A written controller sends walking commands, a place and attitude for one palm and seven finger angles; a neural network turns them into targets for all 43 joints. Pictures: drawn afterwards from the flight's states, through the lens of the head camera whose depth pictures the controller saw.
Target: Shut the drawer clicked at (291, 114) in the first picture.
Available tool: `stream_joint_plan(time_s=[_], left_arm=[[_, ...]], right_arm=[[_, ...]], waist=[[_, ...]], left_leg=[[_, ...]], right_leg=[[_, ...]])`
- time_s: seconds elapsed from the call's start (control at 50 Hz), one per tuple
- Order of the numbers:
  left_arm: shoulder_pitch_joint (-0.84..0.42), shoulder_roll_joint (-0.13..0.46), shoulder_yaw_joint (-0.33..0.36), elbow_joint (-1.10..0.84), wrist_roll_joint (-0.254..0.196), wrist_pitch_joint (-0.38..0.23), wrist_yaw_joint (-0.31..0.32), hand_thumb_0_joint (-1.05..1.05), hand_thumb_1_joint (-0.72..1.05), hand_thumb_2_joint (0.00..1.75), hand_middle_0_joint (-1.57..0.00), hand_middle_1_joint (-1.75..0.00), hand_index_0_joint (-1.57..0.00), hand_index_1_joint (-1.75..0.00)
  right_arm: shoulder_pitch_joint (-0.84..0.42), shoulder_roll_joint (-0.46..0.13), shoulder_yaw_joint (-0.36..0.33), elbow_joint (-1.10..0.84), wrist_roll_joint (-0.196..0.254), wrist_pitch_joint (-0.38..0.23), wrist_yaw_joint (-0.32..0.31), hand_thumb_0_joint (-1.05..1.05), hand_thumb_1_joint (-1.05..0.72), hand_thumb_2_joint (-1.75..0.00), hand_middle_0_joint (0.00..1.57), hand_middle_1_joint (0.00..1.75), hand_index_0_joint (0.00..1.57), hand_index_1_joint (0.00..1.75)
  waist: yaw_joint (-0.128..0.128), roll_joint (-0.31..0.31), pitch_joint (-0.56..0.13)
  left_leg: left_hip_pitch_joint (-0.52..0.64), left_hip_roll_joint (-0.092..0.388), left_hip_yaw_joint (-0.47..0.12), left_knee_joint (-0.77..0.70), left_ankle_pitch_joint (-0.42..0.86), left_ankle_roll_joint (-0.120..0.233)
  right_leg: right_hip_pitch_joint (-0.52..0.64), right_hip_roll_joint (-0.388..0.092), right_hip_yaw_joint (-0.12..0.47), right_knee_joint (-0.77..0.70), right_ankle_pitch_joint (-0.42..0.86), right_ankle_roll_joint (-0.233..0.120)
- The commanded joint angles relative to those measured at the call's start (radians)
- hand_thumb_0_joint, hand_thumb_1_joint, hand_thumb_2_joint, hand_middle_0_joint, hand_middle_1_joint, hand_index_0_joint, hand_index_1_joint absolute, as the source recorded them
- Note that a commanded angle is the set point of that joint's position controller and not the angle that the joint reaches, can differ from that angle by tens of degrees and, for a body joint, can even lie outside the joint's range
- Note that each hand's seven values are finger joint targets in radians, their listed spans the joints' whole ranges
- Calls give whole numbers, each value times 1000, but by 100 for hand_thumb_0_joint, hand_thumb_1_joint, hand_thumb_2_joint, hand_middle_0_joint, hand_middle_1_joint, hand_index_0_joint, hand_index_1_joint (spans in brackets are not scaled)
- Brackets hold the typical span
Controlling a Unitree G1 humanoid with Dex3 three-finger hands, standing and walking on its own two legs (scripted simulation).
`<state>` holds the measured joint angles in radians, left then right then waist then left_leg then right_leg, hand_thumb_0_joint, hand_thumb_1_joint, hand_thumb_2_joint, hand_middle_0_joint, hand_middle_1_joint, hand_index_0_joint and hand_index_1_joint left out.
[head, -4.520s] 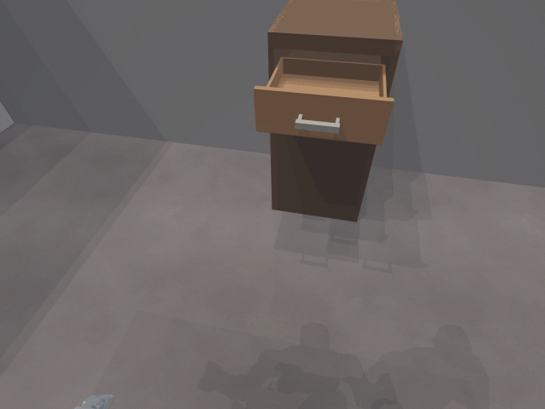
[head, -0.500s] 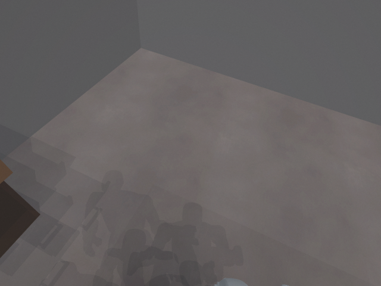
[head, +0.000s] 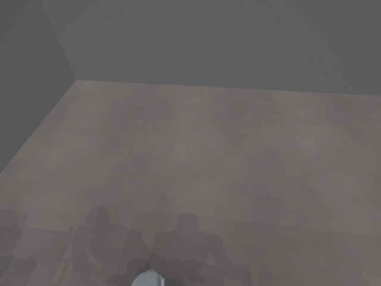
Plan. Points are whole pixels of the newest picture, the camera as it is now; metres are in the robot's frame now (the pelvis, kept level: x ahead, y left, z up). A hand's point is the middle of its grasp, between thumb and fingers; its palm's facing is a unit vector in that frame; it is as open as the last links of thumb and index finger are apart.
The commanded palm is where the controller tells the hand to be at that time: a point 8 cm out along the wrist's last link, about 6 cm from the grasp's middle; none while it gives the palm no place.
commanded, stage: walk to a spot facing it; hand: left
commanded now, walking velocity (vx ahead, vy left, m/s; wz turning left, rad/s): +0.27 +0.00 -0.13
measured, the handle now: out of the picture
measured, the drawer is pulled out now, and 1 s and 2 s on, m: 0.29 0.29 0.29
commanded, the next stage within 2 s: turn to face it in 0.08 s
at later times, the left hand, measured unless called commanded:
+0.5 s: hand (96, 273) +0.19 +0.26 -0.18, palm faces +0.07 -0.99 -0.15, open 7.4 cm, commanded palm none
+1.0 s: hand (102, 262) +0.21 +0.24 -0.15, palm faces +0.30 -0.91 -0.28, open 7.4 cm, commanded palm none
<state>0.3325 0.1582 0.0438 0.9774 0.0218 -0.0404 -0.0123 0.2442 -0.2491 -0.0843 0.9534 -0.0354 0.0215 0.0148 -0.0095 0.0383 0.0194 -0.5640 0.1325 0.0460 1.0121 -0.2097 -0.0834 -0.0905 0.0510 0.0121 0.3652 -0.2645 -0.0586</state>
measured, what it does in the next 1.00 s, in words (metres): walks ahead, turning left: left foot, then right foot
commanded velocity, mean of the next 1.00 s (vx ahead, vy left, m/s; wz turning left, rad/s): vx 0.03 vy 0.00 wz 0.47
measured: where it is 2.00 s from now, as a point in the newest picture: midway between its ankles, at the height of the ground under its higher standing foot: outside the picture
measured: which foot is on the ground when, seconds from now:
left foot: up 0.00-0.22, down 0.24-0.96, up 0.98-1.00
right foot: down 0.00-0.24, up 0.26-0.94, down 0.96-1.00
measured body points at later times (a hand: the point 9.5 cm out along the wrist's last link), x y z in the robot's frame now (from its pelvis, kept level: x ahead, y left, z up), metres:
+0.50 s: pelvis +0.13 +0.09 +0.00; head +0.15 +0.12 +0.45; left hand +0.18 +0.32 -0.17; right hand +0.17 -0.16 -0.14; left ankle +0.17 +0.13 -0.74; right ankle +0.11 -0.08 -0.66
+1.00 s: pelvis +0.13 +0.02 -0.01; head +0.17 +0.00 +0.44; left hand +0.19 +0.29 -0.13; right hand +0.21 -0.23 -0.17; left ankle +0.16 +0.14 -0.73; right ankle +0.14 -0.10 -0.75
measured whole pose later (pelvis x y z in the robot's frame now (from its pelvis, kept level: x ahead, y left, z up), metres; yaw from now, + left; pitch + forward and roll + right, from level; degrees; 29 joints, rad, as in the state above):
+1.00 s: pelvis +0.13 +0.02 -0.01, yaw +17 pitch +2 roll +0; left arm 0.12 0.18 0.06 0.88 0.01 0.02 0.03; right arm 0.29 -0.23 -0.11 0.98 -0.02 0.06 -0.01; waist -0.05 0.06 0.04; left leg -0.43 -0.13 -0.16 0.66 -0.32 0.00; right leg -0.22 0.02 0.02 0.50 -0.32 -0.01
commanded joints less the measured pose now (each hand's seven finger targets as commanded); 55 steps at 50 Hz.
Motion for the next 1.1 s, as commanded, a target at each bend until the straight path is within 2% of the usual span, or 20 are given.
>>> stream_joint_plan(time_s=[0.0, 0.12, 0.18, 0.2, 0.22, 0.24, 0.26, 0.3, 0.36, 0.44, 0.66, 0.8, 0.88, 0.9, 0.92, 0.94, 0.96, 0.98, 1.02, 1.08], left_arm=[[99, 171, 44, -15, 1, -27, 25, 0, 90, 90, -20, -30, -20, -30], [116, 165, 38, 29, 7, -23, 42, 0, 90, 90, -20, -30, -20, -30], [71, 149, 37, 40, -6, -21, 42, 0, 90, 90, -20, -30, -20, -30], [120, 96, 31, 40, -19, -18, 39, 0, 90, 90, -20, -30, -20, -30], [168, 53, 15, 41, -24, -16, 36, 0, 90, 90, -20, -30, -20, -30], [160, 80, 20, 45, -13, -7, 45, 0, 90, 90, -20, -30, -20, -30], [118, 70, 16, 51, -5, 1, 46, 0, 90, 90, -20, -30, -20, -30], [33, 53, 17, 48, 2, 9, 36, 0, 90, 90, -20, -30, -20, -30], [46, 42, 21, 53, -6, 37, 35, 0, 90, 90, -20, -30, -20, -30], [-7, 70, 43, 15, 3, 62, 42, 0, 90, 90, -20, -30, -20, -30], [-245, 111, 56, -108, -3, 70, 42, 0, 90, 90, -20, -30, -20, -30], [-241, 107, 51, -147, -17, 67, 47, 0, 90, 90, -20, -30, -20, -30], [-148, 127, 56, -136, -25, 60, 54, 0, 90, 90, -20, -30, -20, -30], [-109, 144, 62, -128, -24, 56, 58, 0, 90, 90, -20, -30, -20, -30], [-86, 202, 72, -129, -16, 50, 64, 0, 90, 90, -20, -30, -20, -30], [-112, 287, 82, -152, 2, 47, 68, 0, 90, 90, -20, -30, -20, -30], [-159, 277, 71, -176, -6, 53, 69, 0, 90, 90, -20, -30, -20, -30], [-235, 245, 59, -197, -4, 54, 66, 0, 90, 90, -20, -30, -20, -30], [-247, 185, 46, -185, -12, 34, 56, 0, 90, 90, -20, -30, -20, -30], [-162, 176, 38, -159, -8, 21, 53, 0, 90, 90, -20, -30, -20, -30]], right_arm=[[-153, -36, 3, -111, 5, -43, 3, 0, -90, -90, 20, 30, 20, 30], [-192, 1, 17, -113, 18, -66, 2, 0, -90, -90, 20, 30, 20, 30], [92, -35, 13, -8, 13, -81, -23, 0, -90, -90, 20, 30, 20, 30], [216, -126, -3, 25, 3, -89, -35, 0, -90, -90, 20, 30, 20, 30], [264, -187, -8, 38, 10, -82, -37, 0, -90, -90, 20, 30, 20, 30], [208, -159, 6, 26, 16, -62, -38, 0, -90, -90, 20, 30, 20, 30], [123, -110, 17, 8, 16, -62, -43, 0, -90, -90, 20, 30, 20, 30], [52, -28, 42, 9, 17, -74, -49, 0, -90, -90, 20, 30, 20, 30], [33, -23, 41, 21, 26, -77, -52, 0, -90, -90, 20, 30, 20, 30], [67, -58, 13, 9, 22, -58, -48, 0, -90, -90, 20, 30, 20, 30], [132, -97, -19, 2, 11, -26, -43, 0, -90, -90, 20, 30, 20, 30], [110, -136, -38, -22, 7, -9, -40, 0, -90, -90, 20, 30, 20, 30], [46, -141, -48, -51, 12, 3, -30, 0, -90, -90, 20, 30, 20, 30], [31, -127, -49, -59, 18, 7, -25, 0, -90, -90, 20, 30, 20, 30], [34, -82, -45, -65, 28, 11, -20, 0, -90, -90, 20, 30, 20, 30], [52, -28, -39, -92, 30, 9, -26, 0, -90, -90, 20, 30, 20, 30], [23, -97, -52, -94, 11, 10, -25, 0, -90, -90, 20, 30, 20, 30], [43, -77, -51, -92, 6, 19, -12, 0, -90, -90, 20, 30, 20, 30], [38, -78, -47, -55, 8, 32, -2, 0, -90, -90, 20, 30, 20, 30], [3, -68, -36, -69, 13, 32, 6, 0, -90, -90, 20, 30, 20, 30]], waist=[[56, -137, 74], [58, -176, 75], [-66, -103, -38], [-92, 89, -154], [-69, 274, -208], [-51, 166, -153], [-28, 126, -51], [2, 76, 77], [40, 92, 11], [26, 41, -61], [-34, 69, -21], [-29, 93, -76], [7, 101, -95], [26, 71, -98], [34, -75, -101], [31, -357, -72], [20, -240, -29], [-27, -161, 13], [-45, -194, 47], [-24, -183, 48]], left_leg=[[-164, -5, 0, -77, -22, 2], [27, -56, 26, -301, -93, 42], [452, -105, 45, -538, 101, 72], [677, 106, -188, -536, 287, 142], [734, 328, -452, -648, 479, 251], [617, 330, -458, -683, 419, 306], [474, 284, -421, -729, 324, 307], [308, 182, -316, -761, 388, 271], [298, 101, -194, -738, 548, 228], [383, 95, -252, -734, 428, 224], [413, 74, -462, -733, 198, 265], [387, 54, -556, -691, 257, 275], [279, -13, -535, -657, 187, 218], [192, -46, -503, -633, 87, 175], [27, -115, -406, -501, -119, 116], [-152, -252, -166, -216, -325, 33], [-68, -205, -154, -19, -354, 39], [-38, -191, -147, 113, -275, 41], [-51, -141, -114, 202, -180, 20], [-74, -123, -74, 227, -129, -1]], right_leg=[[89, -288, 268, -154, 178, -136], [74, -284, 252, -63, 446, -116], [-45, -165, 138, 249, 557, -37], [-215, -61, 59, 478, 227, 13], [-361, 12, -22, 748, -320, 47], [-362, -40, 33, 832, -351, 35], [-390, -78, 24, 869, -290, 48], [-375, -128, 19, 811, -181, 72], [-298, -126, -3, 733, -98, 98], [-392, -115, 7, 761, -51, 125], [-466, -103, 31, 610, -113, 145], [-324, -47, 41, 436, -178, 119], [-109, -22, 17, 173, -70, 100], [20, -44, 17, 30, 8, 88], [167, -200, 152, -94, -37, 42], [184, -488, 450, -175, -111, -64], [-47, -556, 400, -171, -27, -112], [-140, -486, 276, -164, -14, -108], [-127, -358, 138, -105, 176, -49], [-47, -342, 25, -32, 438, -44]])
